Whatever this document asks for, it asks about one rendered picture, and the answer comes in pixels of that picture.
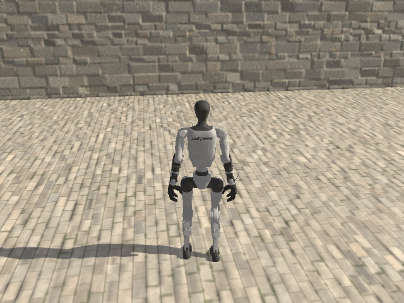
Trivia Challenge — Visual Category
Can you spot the robot right forearm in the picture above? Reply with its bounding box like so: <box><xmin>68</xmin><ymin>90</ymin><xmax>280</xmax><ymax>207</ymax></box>
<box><xmin>223</xmin><ymin>154</ymin><xmax>235</xmax><ymax>186</ymax></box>

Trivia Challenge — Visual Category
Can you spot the humanoid robot head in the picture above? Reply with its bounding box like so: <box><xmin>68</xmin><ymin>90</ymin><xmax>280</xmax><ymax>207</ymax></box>
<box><xmin>191</xmin><ymin>100</ymin><xmax>213</xmax><ymax>131</ymax></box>

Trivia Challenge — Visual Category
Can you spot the left robot upper arm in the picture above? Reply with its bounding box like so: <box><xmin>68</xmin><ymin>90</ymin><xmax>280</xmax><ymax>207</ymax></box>
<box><xmin>174</xmin><ymin>128</ymin><xmax>189</xmax><ymax>163</ymax></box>

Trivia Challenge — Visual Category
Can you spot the right robot upper arm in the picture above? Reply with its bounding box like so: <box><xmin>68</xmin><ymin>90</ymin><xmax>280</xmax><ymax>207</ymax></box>
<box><xmin>215</xmin><ymin>128</ymin><xmax>230</xmax><ymax>163</ymax></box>

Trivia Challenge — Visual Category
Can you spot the robot left forearm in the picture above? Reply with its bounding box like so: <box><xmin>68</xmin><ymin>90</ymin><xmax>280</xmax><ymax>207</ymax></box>
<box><xmin>169</xmin><ymin>154</ymin><xmax>181</xmax><ymax>186</ymax></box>

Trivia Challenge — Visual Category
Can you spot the right robot shin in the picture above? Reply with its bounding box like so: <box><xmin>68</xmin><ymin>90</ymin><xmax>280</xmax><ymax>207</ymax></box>
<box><xmin>211</xmin><ymin>211</ymin><xmax>220</xmax><ymax>253</ymax></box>

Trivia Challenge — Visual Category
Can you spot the right robot hand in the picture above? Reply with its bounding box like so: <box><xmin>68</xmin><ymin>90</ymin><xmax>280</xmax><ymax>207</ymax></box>
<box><xmin>222</xmin><ymin>184</ymin><xmax>237</xmax><ymax>202</ymax></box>

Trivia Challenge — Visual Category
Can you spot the left robot hand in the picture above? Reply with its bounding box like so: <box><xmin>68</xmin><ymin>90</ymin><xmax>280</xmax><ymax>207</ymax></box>
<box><xmin>168</xmin><ymin>184</ymin><xmax>182</xmax><ymax>202</ymax></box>

